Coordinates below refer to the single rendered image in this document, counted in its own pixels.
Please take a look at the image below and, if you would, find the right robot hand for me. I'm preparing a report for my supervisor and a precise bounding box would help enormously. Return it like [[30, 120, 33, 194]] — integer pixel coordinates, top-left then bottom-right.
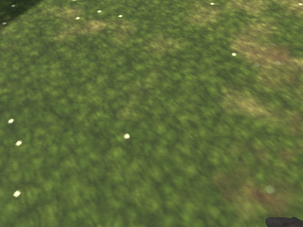
[[265, 217, 303, 227]]

